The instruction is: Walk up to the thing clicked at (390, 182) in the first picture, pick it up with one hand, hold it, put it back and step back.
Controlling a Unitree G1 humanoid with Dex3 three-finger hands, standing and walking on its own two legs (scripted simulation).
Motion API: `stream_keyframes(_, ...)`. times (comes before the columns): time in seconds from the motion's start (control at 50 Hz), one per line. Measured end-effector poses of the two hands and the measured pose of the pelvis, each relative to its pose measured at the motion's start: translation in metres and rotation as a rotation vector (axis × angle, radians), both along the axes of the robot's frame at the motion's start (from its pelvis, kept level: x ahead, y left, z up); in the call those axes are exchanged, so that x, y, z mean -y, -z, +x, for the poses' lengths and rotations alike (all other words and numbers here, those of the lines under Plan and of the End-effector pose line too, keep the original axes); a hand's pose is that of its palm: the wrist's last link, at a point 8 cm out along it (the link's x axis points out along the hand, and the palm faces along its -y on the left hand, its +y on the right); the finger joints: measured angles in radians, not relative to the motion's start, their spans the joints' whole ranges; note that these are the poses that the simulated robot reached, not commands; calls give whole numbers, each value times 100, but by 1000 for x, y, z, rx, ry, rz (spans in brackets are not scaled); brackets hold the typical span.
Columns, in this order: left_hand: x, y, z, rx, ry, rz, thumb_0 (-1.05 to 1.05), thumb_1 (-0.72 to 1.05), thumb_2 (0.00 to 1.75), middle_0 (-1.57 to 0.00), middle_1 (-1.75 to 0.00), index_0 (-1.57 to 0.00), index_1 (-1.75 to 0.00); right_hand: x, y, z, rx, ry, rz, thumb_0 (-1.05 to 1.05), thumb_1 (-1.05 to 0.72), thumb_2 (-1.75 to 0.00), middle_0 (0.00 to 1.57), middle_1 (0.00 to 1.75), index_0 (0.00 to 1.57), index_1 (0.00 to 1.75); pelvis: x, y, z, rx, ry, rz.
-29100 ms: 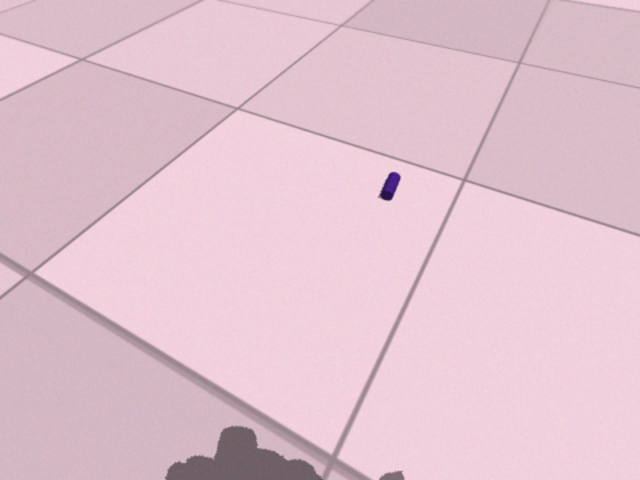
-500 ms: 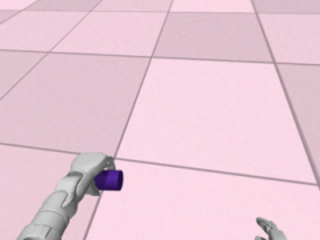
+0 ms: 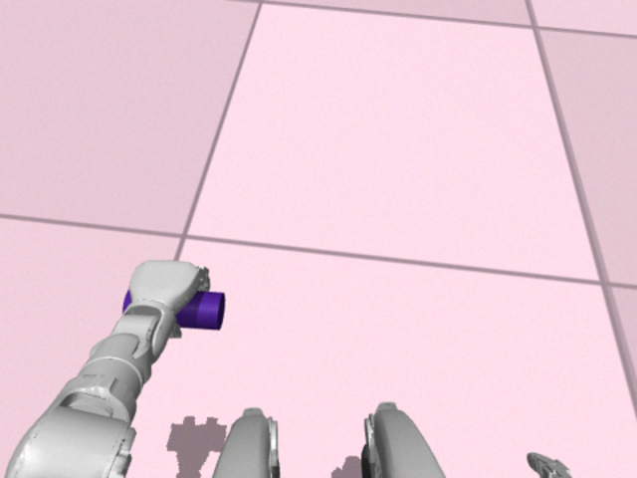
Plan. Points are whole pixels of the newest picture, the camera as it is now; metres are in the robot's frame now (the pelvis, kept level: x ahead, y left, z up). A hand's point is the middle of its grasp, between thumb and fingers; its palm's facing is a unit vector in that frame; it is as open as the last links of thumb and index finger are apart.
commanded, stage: crouch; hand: left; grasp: from above
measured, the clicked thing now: (176, 308) +0.37 +0.22 -0.14
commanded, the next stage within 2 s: lower in 1.38 s
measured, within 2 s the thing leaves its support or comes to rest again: neither
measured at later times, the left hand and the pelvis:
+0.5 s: hand (209, 322) +0.41 +0.22 -0.35, palm faces -0.46 +0.03 -0.89, open 8.6 cm; pelvis -0.03 +0.00 -0.19, yaw -2 degrees
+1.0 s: hand (218, 324) +0.44 +0.22 -0.45, palm faces -0.47 +0.02 -0.88, open 8.6 cm; pelvis -0.04 +0.00 -0.28, yaw -4 degrees
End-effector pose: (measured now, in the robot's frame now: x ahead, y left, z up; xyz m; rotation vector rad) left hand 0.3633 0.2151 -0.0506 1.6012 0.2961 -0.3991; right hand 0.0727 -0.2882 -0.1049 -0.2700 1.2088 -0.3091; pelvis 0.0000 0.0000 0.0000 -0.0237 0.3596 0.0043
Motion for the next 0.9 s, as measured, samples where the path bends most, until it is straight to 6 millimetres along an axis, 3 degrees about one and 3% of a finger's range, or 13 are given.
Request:
stream_keyframes(0.14,0,71,26,19,-20,6,1,19,33,-84,-40,-85,-38,-6,67,-45,-94,41,-15,1,-91,-90,20,30,20,30,-4,64,-13,-121,3,-14)
stream_keyframes(0.24,-2,119,37,0,-34,6,1,19,33,-83,-39,-85,-38,-17,111,-65,-133,52,4,1,-90,-90,20,30,20,30,-7,105,-22,-182,3,-21)
stream_keyframes(0.36,-2,179,43,-46,-31,-13,1,20,32,-84,-38,-85,-37,-26,156,-72,-157,28,31,1,-90,-90,20,30,20,30,-7,148,-29,-240,3,-30)
stream_keyframes(0.5,-5,239,55,-39,-19,-34,1,19,32,-84,-38,-86,-36,-24,197,-62,-172,-38,32,1,-90,-90,20,30,20,30,-5,193,-29,-292,2,-43)
stream_keyframes(0.7,-8,292,71,-32,-43,-32,1,18,33,-85,-37,-87,-35,-11,234,-50,-176,-96,20,0,-91,-90,20,30,20,30,-1,236,-31,-305,9,-54)
stream_keyframes(0.9,-9,325,80,-50,-42,-38,1,19,33,-85,-37,-86,-35,-7,258,-69,-220,-88,21,0,-91,-90,20,30,20,30,0,266,-36,-294,19,-61)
